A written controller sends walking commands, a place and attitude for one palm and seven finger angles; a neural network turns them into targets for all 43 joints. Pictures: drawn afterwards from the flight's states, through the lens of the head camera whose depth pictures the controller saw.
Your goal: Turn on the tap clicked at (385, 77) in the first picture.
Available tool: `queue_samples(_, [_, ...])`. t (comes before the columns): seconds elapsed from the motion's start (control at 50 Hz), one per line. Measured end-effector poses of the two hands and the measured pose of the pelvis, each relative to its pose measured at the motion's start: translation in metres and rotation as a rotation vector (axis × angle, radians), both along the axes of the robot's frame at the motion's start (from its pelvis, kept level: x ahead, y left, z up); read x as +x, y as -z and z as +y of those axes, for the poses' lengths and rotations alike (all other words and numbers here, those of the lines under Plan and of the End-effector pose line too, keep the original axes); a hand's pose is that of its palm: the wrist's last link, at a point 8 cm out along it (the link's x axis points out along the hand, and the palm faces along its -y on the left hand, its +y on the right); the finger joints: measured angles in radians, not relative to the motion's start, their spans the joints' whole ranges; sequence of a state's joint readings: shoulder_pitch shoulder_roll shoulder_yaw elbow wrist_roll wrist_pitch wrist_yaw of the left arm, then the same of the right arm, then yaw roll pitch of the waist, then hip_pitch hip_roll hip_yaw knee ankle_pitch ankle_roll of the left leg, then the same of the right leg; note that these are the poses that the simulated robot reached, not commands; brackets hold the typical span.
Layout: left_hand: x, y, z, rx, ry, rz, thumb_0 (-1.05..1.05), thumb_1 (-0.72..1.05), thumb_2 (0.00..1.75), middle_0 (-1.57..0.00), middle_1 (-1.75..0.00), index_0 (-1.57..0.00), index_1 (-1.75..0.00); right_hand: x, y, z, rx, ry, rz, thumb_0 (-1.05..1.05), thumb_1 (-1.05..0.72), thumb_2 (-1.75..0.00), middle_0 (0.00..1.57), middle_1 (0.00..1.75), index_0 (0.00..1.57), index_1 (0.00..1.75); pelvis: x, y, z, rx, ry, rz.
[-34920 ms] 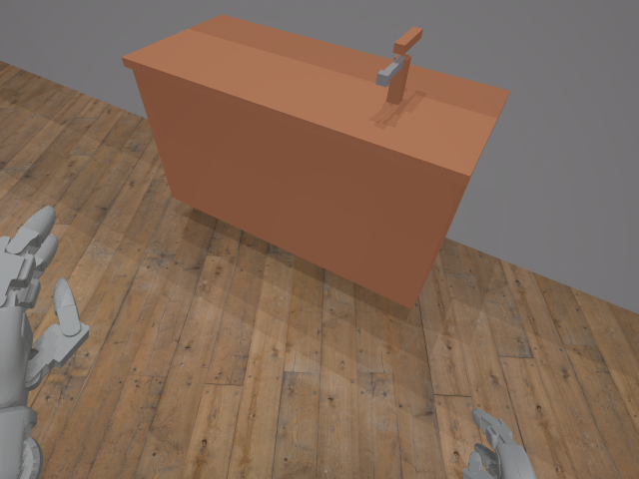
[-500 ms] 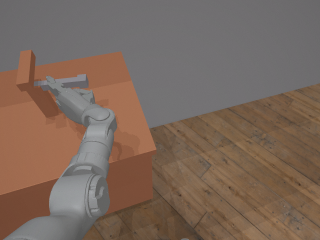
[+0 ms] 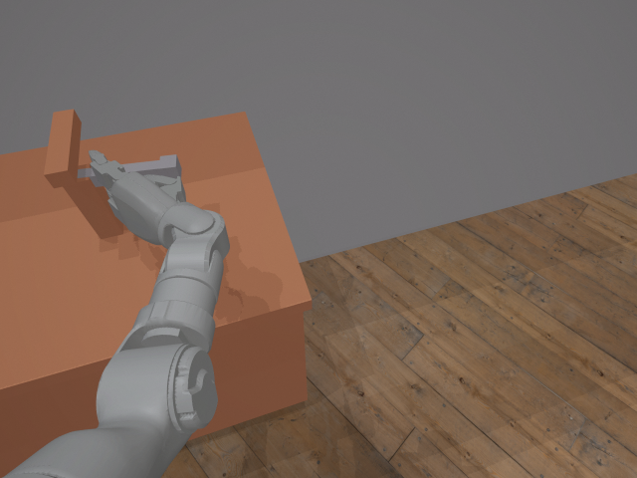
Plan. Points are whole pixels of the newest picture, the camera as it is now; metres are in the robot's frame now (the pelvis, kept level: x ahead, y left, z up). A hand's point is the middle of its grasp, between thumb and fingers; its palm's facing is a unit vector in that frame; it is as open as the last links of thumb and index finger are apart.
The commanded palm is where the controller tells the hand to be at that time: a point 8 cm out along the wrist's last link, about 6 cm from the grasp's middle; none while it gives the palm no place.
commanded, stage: lift the hand up off the lever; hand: left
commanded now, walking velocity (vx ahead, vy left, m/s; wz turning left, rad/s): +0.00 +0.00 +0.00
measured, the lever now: (170, 168) +0.54 +0.21 +0.07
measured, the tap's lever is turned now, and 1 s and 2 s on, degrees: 83 83 83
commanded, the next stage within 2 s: draw the hand back beside the body in 1.10 s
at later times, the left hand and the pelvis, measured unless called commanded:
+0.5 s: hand (179, 177) +0.46 +0.17 +0.13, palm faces +0.78 -0.61 -0.12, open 7.8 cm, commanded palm +0.40 +0.19 +0.14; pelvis +0.00 +0.00 +0.01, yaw +0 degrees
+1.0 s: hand (176, 177) +0.44 +0.16 +0.15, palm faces +0.78 -0.62 -0.12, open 7.8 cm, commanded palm +0.39 +0.18 +0.15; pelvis +0.00 +0.00 +0.01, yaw +0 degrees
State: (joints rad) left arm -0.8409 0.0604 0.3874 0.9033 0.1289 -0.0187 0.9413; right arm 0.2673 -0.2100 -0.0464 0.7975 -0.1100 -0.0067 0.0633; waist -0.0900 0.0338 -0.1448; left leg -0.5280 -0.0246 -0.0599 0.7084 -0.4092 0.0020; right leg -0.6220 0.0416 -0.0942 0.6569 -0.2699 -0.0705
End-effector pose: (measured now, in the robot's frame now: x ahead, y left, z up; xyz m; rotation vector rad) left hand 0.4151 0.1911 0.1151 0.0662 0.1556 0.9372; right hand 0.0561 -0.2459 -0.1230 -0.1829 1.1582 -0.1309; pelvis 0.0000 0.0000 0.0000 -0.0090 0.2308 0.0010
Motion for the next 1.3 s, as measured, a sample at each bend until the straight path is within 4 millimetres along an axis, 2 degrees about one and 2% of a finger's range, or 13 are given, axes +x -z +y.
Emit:
queue_samples(0.18, [-0.009,-0.006,0.001,-0.009,0.010,-0.008,0.02,0.90,0.90,-0.16,-0.15,-0.15,-0.15,-0.004,-0.004,-0.005,-0.017,0.008,0.001,0.01,-0.91,-0.90,0.20,0.30,0.20,0.30,-0.001,-0.004,0.000,-0.001,-0.003,-0.027])
queue_samples(0.52, [-0.006,-0.020,-0.006,-0.011,0.019,-0.001,0.02,0.89,0.90,-0.16,-0.15,-0.15,-0.15,0.017,-0.007,0.004,0.000,-0.008,-0.060,0.01,-0.91,-0.90,0.20,0.30,0.20,0.30,-0.002,-0.006,0.002,0.003,0.003,-0.038])
queue_samples(0.7, [-0.017,-0.025,-0.008,-0.017,0.029,0.002,0.02,0.89,0.90,-0.16,-0.15,-0.15,-0.15,0.022,-0.008,0.005,0.011,-0.013,-0.056,0.01,-0.91,-0.90,0.20,0.30,0.20,0.30,0.001,-0.009,0.001,0.003,-0.001,-0.067])
queue_samples(0.96, [-0.028,-0.043,-0.014,-0.006,0.033,-0.013,0.02,0.89,0.90,-0.16,-0.15,-0.15,-0.15,0.046,-0.016,0.002,0.007,-0.030,-0.129,0.01,-0.91,-0.90,0.20,0.30,0.20,0.30,-0.002,-0.013,-0.004,0.010,-0.002,-0.099])
queue_samples(1.1, [-0.035,-0.042,-0.015,-0.008,0.029,0.010,0.02,0.89,0.90,-0.16,-0.15,-0.15,-0.15,0.055,-0.020,0.001,0.007,-0.043,-0.161,0.01,-0.91,-0.90,0.20,0.30,0.20,0.30,-0.006,-0.013,-0.007,0.012,-0.006,-0.108])
queue_samples(1.22, [-0.033,-0.041,-0.015,-0.006,0.019,0.010,0.02,0.89,0.90,-0.16,-0.15,-0.15,-0.15,0.054,-0.020,-0.001,0.000,-0.042,-0.162,0.01,-0.91,-0.90,0.20,0.30,0.20,0.30,-0.009,-0.013,-0.008,0.012,-0.007,-0.102])
queue_samples(1.3, [-0.026,-0.046,-0.017,0.060,0.217,-0.020,0.02,0.90,0.90,-0.15,-0.15,-0.15,-0.15,0.046,-0.021,-0.004,-0.012,0.016,-0.156,0.01,-0.91,-0.90,0.20,0.30,0.20,0.30,-0.008,-0.014,-0.009,0.018,0.013,-0.118])
